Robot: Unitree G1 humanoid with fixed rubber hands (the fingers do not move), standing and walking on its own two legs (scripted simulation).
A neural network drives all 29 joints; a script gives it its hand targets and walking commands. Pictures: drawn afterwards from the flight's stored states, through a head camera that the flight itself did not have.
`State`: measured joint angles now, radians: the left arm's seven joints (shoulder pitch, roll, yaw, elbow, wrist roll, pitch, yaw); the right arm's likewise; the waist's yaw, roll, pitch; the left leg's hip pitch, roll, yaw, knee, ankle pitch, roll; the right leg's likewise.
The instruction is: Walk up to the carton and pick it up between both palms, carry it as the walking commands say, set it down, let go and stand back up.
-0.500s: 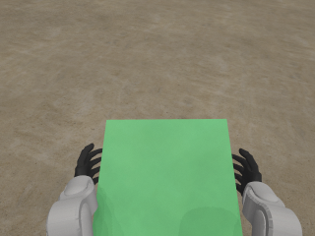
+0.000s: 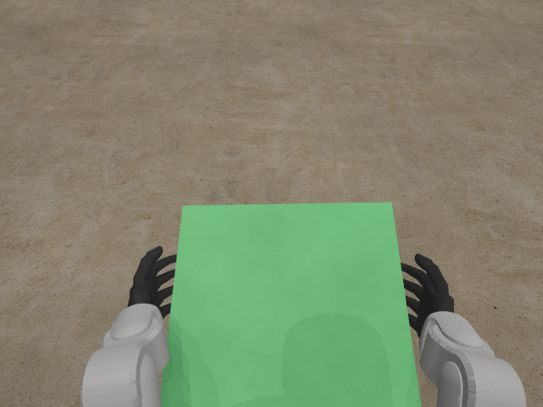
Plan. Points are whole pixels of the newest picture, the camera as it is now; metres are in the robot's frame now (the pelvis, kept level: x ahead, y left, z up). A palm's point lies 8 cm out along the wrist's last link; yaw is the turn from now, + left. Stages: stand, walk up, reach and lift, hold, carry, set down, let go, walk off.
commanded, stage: carry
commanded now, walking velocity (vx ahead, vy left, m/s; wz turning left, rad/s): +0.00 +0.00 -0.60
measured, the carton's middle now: (287, 319) +0.26 +0.00 -0.01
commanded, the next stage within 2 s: none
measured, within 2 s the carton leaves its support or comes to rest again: neither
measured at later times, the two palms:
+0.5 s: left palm (281, 310) +0.24 +0.01 +0.09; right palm out of the picture +0.10 -0.31 +0.08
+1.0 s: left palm (350, 332) +0.20 -0.06 +0.11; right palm out of the picture +0.00 -0.34 +0.12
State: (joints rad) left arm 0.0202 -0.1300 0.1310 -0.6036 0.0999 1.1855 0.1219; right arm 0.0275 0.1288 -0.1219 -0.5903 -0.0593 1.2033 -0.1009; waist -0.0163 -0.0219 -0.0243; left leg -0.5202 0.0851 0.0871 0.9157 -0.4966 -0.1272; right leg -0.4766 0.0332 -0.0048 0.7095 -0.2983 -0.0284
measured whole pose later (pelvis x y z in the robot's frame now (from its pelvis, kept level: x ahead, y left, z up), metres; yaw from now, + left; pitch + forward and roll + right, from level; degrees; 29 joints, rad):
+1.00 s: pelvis -0.09 -0.07 +0.02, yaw -36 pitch +1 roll -1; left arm -0.03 -0.13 0.11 -0.55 0.10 1.24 0.14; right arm 0.03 0.13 -0.10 -0.57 -0.12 1.26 -0.12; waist 0.02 -0.02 -0.09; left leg -0.33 0.16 0.22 0.59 -0.27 -0.01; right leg -0.52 -0.03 -0.03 1.10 -0.44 0.03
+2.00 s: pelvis -0.27 -0.13 +0.00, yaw -72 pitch +2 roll -2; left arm -0.08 -0.13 0.11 -0.48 0.13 1.23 0.14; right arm -0.03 0.13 -0.12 -0.53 -0.10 1.28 -0.17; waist -0.03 0.03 -0.06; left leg -0.51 0.20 0.09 1.09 -0.59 -0.13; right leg -0.41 0.03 -0.09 0.71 -0.33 -0.04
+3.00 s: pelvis -0.37 -0.08 +0.01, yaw -102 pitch +2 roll +0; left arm -0.03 -0.13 0.10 -0.58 0.14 1.21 0.15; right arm -0.04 0.13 -0.10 -0.54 -0.09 1.23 -0.15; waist -0.01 -0.06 -0.02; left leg -0.37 0.05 0.12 0.67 -0.32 -0.01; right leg -0.39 0.05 -0.05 0.67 -0.32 -0.06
